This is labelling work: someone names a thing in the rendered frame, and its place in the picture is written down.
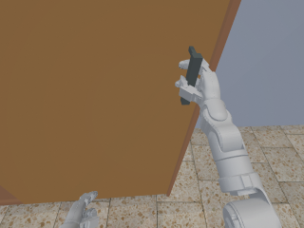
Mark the right robot upper arm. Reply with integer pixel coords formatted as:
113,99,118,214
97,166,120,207
222,197,281,228

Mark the right robot hand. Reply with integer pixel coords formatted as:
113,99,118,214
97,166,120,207
175,59,221,108

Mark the handle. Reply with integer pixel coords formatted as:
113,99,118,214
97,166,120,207
180,46,203,105

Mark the left robot hand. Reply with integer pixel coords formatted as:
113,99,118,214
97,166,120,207
65,191,100,228

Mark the right robot forearm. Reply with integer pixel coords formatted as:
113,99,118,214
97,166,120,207
199,98,282,228

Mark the wardrobe door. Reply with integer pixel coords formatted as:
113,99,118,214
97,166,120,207
0,0,230,204
0,185,17,200

